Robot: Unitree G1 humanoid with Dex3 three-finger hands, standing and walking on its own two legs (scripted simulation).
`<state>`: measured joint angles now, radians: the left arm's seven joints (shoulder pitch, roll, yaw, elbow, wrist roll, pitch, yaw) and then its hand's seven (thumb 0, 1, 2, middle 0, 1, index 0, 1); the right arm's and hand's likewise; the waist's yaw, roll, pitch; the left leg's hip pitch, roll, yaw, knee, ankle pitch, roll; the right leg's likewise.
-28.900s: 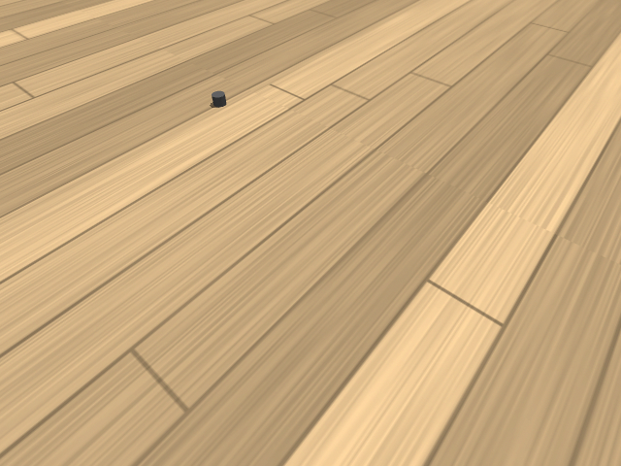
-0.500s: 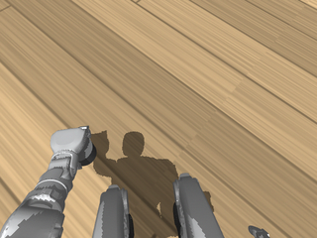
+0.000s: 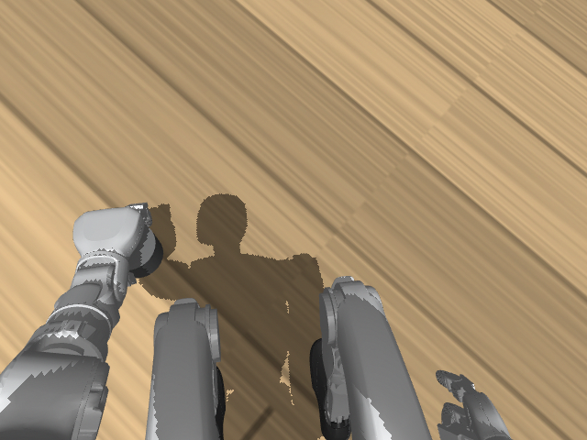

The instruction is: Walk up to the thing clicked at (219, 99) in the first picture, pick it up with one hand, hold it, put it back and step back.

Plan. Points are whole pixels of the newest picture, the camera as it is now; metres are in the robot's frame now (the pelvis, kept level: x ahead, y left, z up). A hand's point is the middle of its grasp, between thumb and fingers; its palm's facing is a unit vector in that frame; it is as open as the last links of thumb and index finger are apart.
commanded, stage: crouch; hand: left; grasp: from above
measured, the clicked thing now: (133, 250) +0.41 +0.21 -0.21
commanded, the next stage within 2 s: lower in 0.64 s
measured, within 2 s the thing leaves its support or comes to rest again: neither
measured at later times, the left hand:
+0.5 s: hand (138, 257) +0.40 +0.21 -0.24, palm faces -0.47 -0.03 -0.88, open 10.5 cm
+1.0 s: hand (145, 261) +0.40 +0.21 -0.28, palm faces -0.50 -0.04 -0.87, open 10.5 cm
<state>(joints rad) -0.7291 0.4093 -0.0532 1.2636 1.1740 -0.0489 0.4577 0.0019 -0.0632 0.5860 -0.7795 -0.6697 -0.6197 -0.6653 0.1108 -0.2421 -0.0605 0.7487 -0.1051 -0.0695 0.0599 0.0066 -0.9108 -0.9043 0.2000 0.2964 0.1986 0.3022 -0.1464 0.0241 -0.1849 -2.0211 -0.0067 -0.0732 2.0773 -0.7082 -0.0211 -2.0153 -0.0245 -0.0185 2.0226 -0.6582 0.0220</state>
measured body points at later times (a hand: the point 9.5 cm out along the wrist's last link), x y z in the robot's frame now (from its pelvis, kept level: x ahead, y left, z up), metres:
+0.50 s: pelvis -0.01 +0.00 -0.06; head +0.21 +0.03 +0.33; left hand +0.42 +0.21 -0.19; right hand +0.05 -0.28 -0.19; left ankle +0.07 +0.13 -0.40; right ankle +0.09 -0.13 -0.40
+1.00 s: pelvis -0.01 +0.00 -0.09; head +0.21 +0.04 +0.30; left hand +0.43 +0.21 -0.23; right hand +0.04 -0.28 -0.21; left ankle +0.07 +0.13 -0.40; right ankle +0.09 -0.13 -0.40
